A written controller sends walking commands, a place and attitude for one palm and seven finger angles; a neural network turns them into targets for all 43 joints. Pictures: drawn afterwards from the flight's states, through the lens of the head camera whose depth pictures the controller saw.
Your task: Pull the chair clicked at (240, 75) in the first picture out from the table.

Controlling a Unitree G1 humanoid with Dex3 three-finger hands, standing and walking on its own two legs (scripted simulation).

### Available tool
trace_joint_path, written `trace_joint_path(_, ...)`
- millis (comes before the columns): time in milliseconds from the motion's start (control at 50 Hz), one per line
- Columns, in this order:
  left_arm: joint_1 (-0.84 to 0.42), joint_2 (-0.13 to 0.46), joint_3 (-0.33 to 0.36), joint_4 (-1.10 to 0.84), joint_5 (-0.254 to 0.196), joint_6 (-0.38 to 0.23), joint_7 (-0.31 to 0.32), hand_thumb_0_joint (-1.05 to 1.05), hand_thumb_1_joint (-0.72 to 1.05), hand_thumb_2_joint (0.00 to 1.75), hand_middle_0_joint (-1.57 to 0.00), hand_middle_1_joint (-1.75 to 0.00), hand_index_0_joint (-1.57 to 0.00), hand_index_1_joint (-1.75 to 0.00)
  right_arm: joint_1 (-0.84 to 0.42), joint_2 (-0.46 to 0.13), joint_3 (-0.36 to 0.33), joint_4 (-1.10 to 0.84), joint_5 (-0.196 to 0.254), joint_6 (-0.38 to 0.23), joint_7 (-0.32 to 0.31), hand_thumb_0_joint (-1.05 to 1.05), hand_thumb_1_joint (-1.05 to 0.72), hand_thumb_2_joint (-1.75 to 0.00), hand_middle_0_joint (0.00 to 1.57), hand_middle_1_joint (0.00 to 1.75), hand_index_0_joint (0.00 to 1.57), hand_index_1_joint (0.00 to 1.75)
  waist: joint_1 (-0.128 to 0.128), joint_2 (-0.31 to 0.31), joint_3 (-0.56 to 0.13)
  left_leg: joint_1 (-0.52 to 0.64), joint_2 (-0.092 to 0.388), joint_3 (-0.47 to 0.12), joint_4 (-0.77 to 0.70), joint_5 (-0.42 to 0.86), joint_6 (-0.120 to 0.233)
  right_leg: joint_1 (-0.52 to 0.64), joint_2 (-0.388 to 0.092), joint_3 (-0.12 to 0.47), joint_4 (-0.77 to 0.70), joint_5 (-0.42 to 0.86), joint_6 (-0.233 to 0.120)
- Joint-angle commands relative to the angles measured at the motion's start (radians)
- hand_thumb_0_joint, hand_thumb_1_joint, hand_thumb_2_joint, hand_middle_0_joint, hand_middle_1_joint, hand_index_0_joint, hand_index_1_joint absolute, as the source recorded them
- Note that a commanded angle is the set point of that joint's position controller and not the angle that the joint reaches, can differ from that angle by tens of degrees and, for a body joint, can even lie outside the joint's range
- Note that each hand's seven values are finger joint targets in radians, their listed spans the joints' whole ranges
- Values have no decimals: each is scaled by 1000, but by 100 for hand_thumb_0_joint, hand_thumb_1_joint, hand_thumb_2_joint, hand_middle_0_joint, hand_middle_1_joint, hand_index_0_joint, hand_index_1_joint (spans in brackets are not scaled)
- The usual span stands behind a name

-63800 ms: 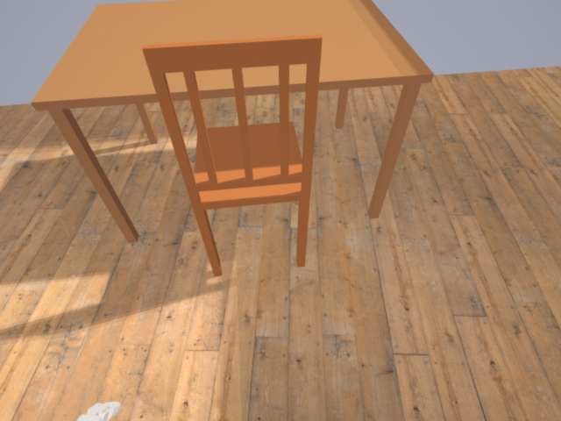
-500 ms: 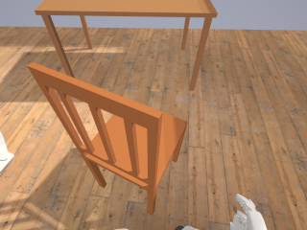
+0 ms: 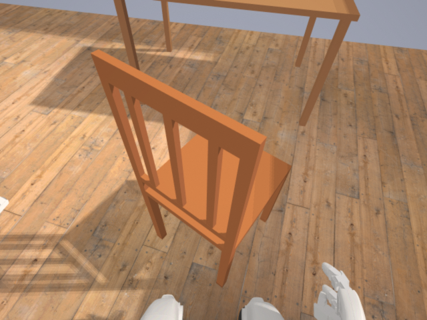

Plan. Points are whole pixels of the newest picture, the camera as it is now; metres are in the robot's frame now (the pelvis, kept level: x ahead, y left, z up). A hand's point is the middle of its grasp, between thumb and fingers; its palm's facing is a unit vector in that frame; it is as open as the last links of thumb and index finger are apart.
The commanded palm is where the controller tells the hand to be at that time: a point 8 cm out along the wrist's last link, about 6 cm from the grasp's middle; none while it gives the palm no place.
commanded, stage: step back with the hand held close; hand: left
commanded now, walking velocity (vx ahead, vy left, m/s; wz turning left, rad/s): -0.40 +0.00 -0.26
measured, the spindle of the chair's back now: (177, 168) +0.44 +0.11 -0.03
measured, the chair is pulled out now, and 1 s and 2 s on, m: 0.79 0.79 0.79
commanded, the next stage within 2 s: stop stepping back and stand still in 0.38 s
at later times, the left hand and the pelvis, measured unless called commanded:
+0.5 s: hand (45, 216) +0.19 +0.19 +0.22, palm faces +0.28 -0.80 -0.53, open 7.4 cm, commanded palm +0.13 +0.27 +0.21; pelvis -0.06 -0.01 +0.02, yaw -9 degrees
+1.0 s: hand (7, 253) +0.16 +0.22 +0.21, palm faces +0.29 -0.82 -0.49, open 7.4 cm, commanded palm +0.12 +0.25 +0.21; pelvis -0.09 +0.00 +0.03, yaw -14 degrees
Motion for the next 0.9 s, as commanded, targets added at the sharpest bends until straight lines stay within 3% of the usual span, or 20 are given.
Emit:
trace_joint_path(0, 26, 155, 119, -150, -19, -39, 27, 0, 90, 90, -20, -30, -20, -30, -53, -130, -67, -120, -9, -42, 7, 0, -90, -90, 20, 30, 20, 30, 5, -21, -137, 57, 11, -32, -5, -460, 30, -44, -157, 301, -395, -577, -120)
trace_joint_path(60, -13, 157, 96, -171, -22, -45, 17, 0, 90, 90, -20, -30, -20, -30, -57, -131, -48, -96, -13, -34, 19, 0, -90, -90, 20, 30, 20, 30, 0, -167, -158, 215, -2, -28, -64, -268, 23, -97, -145, 221, -376, -448, -106)
trace_joint_path(100, -11, 152, 95, -180, -23, -68, 7, 0, 90, 90, -20, -30, -20, -30, -50, -137, -45, -84, -15, -43, 7, 0, -90, -90, 20, 30, 20, 30, -5, -19, -207, 232, 54, -56, -239, -213, 55, -37, -64, 132, -194, -334, -57)
trace_joint_path(140, -64, 120, 96, -225, -24, -82, 11, 0, 90, 90, -20, -30, -20, -30, -104, -152, -42, -115, -14, -68, -14, 0, -90, -90, 20, 30, 20, 30, -5, 329, -179, -55, 327, -281, -486, -336, 168, 124, 66, -35, 307, -335, 4)
trace_joint_path(180, -127, 146, 99, -258, -34, -100, 11, 0, 90, 90, -20, -30, -20, -30, -91, -119, -51, -97, -11, -88, -21, 0, -90, -90, 20, 30, 20, 30, -20, 266, -171, -26, 387, -293, -512, -132, 187, 69, 63, 22, 570, -409, 6)
trace_joint_path(220, -20, 96, 61, -185, -61, -89, -7, 0, 90, 90, -20, -30, -20, -30, -48, -159, -89, -106, 24, -85, 12, 0, -90, -90, 20, 30, 20, 30, -7, 228, -214, 143, 342, -58, -391, 13, 121, 20, 46, -1, 522, -415, -9)
trace_joint_path(300, -44, 140, 95, -211, -63, -80, -23, 0, 90, 90, -20, -30, -20, -30, -40, -146, -58, -108, 12, -75, 32, 0, -90, -90, 20, 30, 20, 30, 2, 312, -155, 124, 322, -64, -368, -22, 92, 148, -12, -73, 120, -383, -16)
trace_joint_path(340, -66, 149, 95, -198, -55, -88, -37, 0, 90, 90, -20, -30, -20, -30, -44, -144, -52, -101, -3, -78, 32, 0, -90, -90, 20, 30, 20, 30, 17, 252, -162, 121, 272, -36, -270, -153, 44, 242, 1, -104, -111, -248, -20)
trace_joint_path(380, -56, 192, 117, -180, -41, -102, -46, 0, 90, 90, -20, -30, -20, -30, -21, -110, -47, -82, -10, -96, 39, 0, -90, -90, 20, 30, 20, 30, 4, 23, -118, 143, 126, 51, -51, -214, -23, 176, -66, -34, -359, -119, -49)
trace_joint_path(400, -64, 219, 133, -150, -50, -119, -43, 0, 90, 90, -20, -30, -20, -30, -35, -83, -38, -87, -6, -104, 43, 0, -90, -90, 20, 30, 20, 30, 10, -160, -109, 107, 46, 82, 136, -234, -51, 143, -183, 122, -430, 45, -108)
trace_joint_path(420, -49, 234, 133, -132, -49, -118, -41, 0, 90, 90, -20, -30, -20, -30, -56, -97, -58, -106, 6, -99, 49, 0, -90, -90, 20, 30, 20, 30, 23, -368, -148, 3, -40, 0, 398, -293, -55, 97, -348, 440, -471, 162, -208)
trace_joint_path(460, 52, 201, 137, -119, -48, -108, -42, 0, 90, 90, -20, -30, -20, -30, -89, -82, -58, -96, 13, -76, 54, 0, -90, -90, 20, 30, 20, 30, 5, -285, -158, -137, -21, -115, 561, -306, -40, 311, -355, 300, -317, 524, -271)
trace_joint_path(500, 192, 155, 160, -24, -59, -79, -28, 0, 90, 90, -20, -30, -20, -30, -111, -44, -1, -125, 20, -23, 43, 0, -90, -90, 20, 30, 20, 30, -1, -97, -237, -73, 11, -82, 277, -225, -32, 419, -257, 156, -198, 599, -200)
trace_joint_path(540, 201, 168, 160, -79, -60, -70, -7, 0, 90, 90, -20, -30, -20, -30, -136, -66, 12, -165, 30, -2, 33, 0, -90, -90, 20, 30, 20, 30, 1, -75, -271, 18, -26, -4, -84, -131, -16, 485, -186, 95, -140, 587, -168)
trace_joint_path(600, 201, 152, 107, -142, -64, -66, 3, 0, 90, 90, -20, -30, -20, -30, -89, -106, -11, -161, 24, -21, 18, 0, -90, -90, 20, 30, 20, 30, -9, -27, -294, 287, -19, 49, -427, 199, 5, 451, -118, 39, -87, 388, -90)
trace_joint_path(640, 189, 182, 108, -229, -63, -63, 4, 0, 90, 90, -20, -30, -20, -30, -74, -146, -48, -167, 31, -47, 18, 0, -90, -90, 20, 30, 20, 30, 19, 107, -310, 464, 156, -104, -401, 596, 59, 312, -52, 21, -53, 79, -43)
trace_joint_path(680, 266, 201, 132, -201, -52, -42, 0, 0, 90, 90, -20, -30, -20, -30, -62, -132, -59, -162, 35, -52, 28, 0, -90, -90, 20, 30, 20, 30, 25, 208, -295, 603, 197, -120, -322, 818, 81, 153, -7, -31, -57, -182, -34)
trace_joint_path(720, 182, 238, 142, -263, -37, -42, -5, 0, 90, 90, -20, -30, -20, -30, -89, -126, -30, -155, 15, -46, 30, 0, -90, -90, 20, 30, 20, 30, 9, 354, -182, 375, 190, -124, -368, 557, 76, 241, -16, -62, -146, -240, -32)
trace_joint_path(800, 137, 177, 94, -169, -46, -41, -2, 0, 90, 90, -20, -30, -20, -30, -48, -147, -32, -133, 41, -47, 25, 0, -90, -90, 20, 30, 20, 30, -6, 117, -133, 163, 80, -52, -330, 14, 30, 412, -49, 25, -292, 33, -46)
trace_joint_path(880, 104, 154, 78, -24, -54, -17, 1, 0, 90, 90, -20, -30, -20, -30, -31, -141, -30, -122, 28, -27, 13, 0, -90, -90, 20, 30, 20, 30, -11, 10, -58, 240, 13, -18, -291, -166, 17, 187, -105, 172, -460, -315, -79)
